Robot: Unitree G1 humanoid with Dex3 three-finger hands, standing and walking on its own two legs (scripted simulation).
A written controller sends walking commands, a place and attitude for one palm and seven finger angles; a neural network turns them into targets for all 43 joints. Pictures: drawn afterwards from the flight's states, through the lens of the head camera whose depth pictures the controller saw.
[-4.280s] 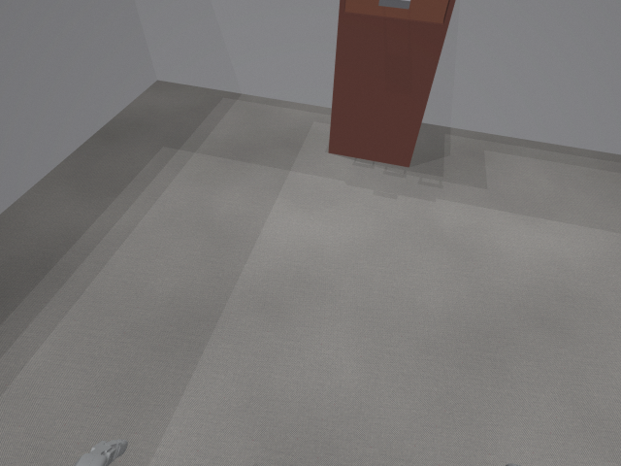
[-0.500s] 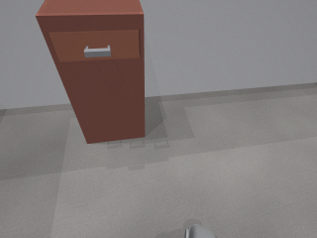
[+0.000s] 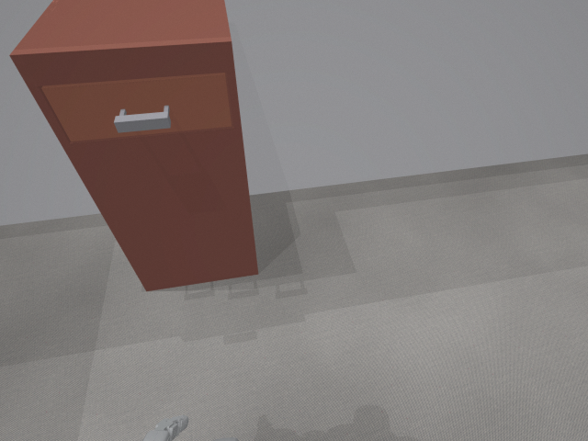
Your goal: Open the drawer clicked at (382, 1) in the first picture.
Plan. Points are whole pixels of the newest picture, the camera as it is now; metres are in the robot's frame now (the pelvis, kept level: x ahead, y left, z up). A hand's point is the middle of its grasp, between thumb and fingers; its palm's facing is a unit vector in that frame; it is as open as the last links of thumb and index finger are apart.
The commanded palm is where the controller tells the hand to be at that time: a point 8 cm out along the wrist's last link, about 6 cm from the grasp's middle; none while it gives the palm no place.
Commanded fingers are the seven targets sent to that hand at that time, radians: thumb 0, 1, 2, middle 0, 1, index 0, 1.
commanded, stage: turn to face it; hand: left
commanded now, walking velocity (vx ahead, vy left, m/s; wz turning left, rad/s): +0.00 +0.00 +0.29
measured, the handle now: (144, 116) +0.78 +0.37 +0.01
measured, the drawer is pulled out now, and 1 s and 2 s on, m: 0.00 0.00 0.00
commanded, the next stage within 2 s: take the last steps up to it in 0.18 s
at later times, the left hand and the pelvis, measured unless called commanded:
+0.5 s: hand out of the picture -0.02 +0.24 -0.17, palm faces +0.15 -0.96 -0.22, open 7.4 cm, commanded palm none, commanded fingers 0.00 0.90 0.90 -0.20 -0.30 -0.20 -0.30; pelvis +0.00 +0.05 +0.01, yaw +7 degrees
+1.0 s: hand out of the picture +0.01 +0.13 -0.15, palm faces +0.26 -0.95 -0.19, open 7.3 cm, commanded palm none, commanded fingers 0.00 0.90 0.90 -0.20 -0.30 -0.20 -0.30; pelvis +0.09 -0.01 +0.02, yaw +10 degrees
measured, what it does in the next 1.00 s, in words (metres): steps on the spot: left foot, then right foot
